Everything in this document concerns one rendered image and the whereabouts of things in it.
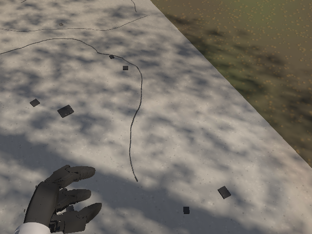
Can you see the left robot forearm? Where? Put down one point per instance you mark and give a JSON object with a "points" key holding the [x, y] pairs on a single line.
{"points": [[32, 228]]}

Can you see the robot left hand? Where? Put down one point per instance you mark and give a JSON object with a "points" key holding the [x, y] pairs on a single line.
{"points": [[47, 200]]}

